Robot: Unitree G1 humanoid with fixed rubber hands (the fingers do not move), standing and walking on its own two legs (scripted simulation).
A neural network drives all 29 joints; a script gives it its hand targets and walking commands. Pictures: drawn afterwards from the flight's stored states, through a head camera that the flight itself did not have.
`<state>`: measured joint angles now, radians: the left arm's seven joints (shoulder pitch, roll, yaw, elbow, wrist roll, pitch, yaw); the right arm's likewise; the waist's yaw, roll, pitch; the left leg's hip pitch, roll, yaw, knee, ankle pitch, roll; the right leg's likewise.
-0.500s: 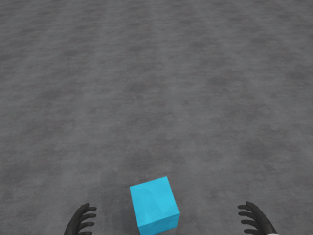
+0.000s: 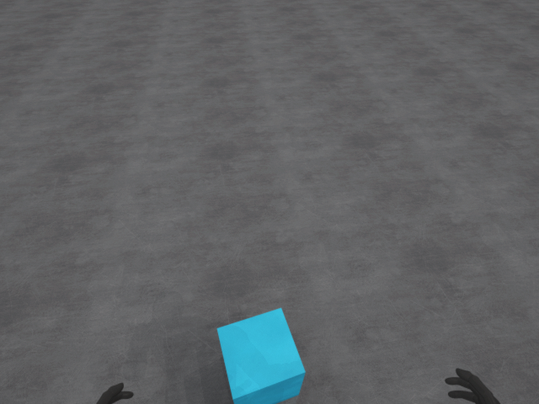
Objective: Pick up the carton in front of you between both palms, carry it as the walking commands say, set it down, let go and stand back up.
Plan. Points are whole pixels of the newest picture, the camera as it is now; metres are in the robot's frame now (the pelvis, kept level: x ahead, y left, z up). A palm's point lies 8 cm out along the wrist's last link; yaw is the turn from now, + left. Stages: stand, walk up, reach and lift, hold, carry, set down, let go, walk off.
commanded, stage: stand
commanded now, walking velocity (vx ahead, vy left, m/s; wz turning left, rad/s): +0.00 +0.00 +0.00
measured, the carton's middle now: (259, 363) +0.39 +0.05 -0.65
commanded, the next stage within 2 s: none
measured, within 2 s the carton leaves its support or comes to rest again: neither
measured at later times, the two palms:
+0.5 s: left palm out of the picture +0.09 +0.29 -0.10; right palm out of the picture +0.09 -0.31 -0.08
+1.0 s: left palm out of the picture +0.06 +0.30 -0.10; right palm out of the picture +0.07 -0.32 -0.09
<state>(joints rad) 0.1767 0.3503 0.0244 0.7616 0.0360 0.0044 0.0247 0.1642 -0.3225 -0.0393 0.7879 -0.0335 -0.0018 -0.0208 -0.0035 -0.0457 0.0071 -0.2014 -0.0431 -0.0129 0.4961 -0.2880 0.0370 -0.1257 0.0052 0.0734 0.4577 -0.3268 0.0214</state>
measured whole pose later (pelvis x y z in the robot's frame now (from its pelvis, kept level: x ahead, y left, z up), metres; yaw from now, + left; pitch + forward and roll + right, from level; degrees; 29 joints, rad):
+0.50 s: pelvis -0.01 +0.00 +0.01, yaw +0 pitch -2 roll +0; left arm 0.17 0.37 0.01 0.90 0.03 -0.01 0.02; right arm 0.14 -0.36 -0.03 0.93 -0.02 -0.01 -0.01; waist 0.00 -0.03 0.02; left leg -0.16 -0.04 -0.01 0.42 -0.23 0.03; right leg -0.09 0.00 0.08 0.39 -0.27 0.02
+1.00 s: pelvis -0.03 -0.01 +0.01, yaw +0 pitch -2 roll +0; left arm 0.15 0.39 -0.01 0.99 0.02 -0.01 0.01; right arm 0.12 -0.38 -0.01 1.02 -0.01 -0.01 -0.01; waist 0.00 -0.03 0.03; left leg -0.15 -0.03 -0.02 0.38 -0.19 0.03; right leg -0.08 0.01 0.07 0.35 -0.23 0.02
